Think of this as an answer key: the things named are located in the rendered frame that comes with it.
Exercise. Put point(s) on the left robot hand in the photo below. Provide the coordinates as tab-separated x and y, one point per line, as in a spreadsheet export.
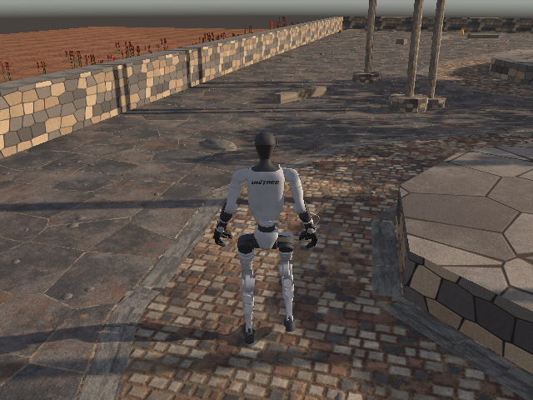
217	236

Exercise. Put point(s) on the right robot forearm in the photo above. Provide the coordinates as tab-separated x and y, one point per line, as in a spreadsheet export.
307	220

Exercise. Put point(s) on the right robot hand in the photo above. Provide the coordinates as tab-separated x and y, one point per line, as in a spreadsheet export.
313	237

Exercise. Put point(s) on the right robot upper arm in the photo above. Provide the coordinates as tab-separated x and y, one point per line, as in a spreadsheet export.
292	176

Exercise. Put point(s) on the left robot foot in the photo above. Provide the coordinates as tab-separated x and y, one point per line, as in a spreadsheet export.
249	336

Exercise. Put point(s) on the left robot upper arm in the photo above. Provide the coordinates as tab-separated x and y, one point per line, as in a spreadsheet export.
238	177

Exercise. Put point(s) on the left robot forearm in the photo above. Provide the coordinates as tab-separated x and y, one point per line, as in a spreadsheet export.
223	220

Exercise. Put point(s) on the robot foot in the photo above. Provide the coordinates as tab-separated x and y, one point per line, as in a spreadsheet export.
290	325
249	336

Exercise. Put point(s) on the right robot foot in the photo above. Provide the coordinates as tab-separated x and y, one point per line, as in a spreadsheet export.
290	325

